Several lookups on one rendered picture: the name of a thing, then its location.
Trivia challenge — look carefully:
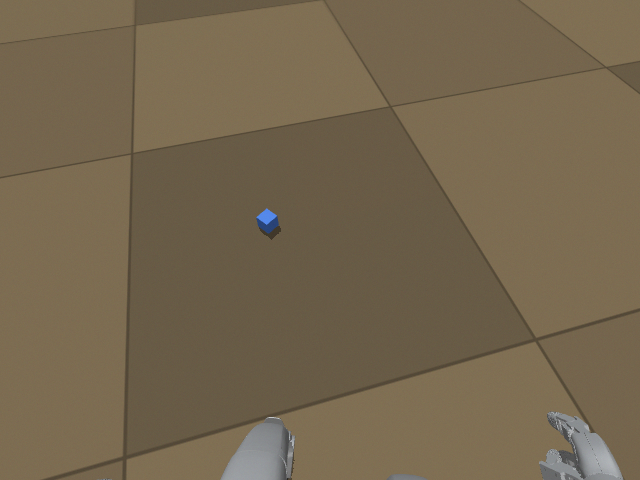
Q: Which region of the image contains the cube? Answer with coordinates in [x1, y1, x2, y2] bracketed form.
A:
[256, 209, 279, 234]

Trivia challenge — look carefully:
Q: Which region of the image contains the right robot hand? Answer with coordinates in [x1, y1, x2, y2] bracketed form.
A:
[539, 411, 624, 480]

